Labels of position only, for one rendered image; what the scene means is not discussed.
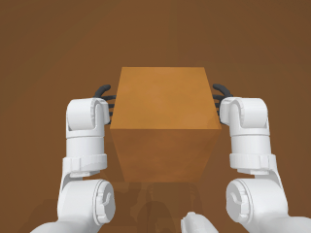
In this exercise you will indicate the right robot forearm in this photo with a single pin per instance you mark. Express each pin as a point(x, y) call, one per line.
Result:
point(248, 123)

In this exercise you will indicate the right robot upper arm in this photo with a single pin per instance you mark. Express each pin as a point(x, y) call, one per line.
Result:
point(261, 207)

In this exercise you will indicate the carton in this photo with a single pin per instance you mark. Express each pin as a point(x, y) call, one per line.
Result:
point(164, 124)

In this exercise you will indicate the left robot forearm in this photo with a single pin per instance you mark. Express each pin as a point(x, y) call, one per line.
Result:
point(85, 129)

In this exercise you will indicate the left robot upper arm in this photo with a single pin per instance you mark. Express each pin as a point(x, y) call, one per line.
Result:
point(83, 207)

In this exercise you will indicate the left robot hand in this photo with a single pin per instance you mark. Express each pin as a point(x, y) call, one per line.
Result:
point(98, 94)

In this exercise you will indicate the right robot thigh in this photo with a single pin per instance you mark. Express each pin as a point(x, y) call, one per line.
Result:
point(196, 223)

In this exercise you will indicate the right robot hand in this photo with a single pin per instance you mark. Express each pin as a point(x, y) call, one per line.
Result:
point(226, 94)

